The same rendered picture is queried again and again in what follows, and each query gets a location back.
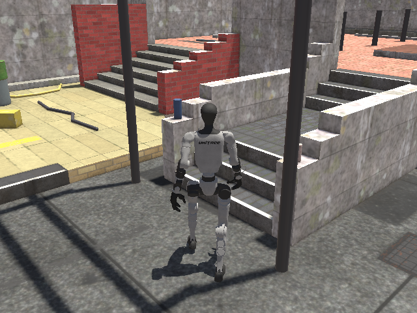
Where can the robot right shin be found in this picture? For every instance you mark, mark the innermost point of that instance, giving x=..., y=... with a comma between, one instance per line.
x=220, y=249

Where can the robot left hand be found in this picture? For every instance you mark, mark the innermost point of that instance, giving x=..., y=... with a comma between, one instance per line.
x=173, y=200

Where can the robot right upper arm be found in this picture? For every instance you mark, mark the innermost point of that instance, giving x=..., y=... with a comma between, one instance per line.
x=232, y=147

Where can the right robot thigh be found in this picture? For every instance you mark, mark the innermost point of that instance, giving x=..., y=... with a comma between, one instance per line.
x=224, y=199

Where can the robot left upper arm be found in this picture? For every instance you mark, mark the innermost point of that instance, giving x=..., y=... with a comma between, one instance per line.
x=185, y=149

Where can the robot left forearm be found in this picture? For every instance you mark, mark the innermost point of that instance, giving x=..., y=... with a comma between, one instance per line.
x=178, y=179

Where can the robot right hand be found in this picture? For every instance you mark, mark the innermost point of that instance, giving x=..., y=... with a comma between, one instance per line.
x=233, y=180

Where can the robot right forearm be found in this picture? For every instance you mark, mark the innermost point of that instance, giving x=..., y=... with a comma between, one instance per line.
x=237, y=170

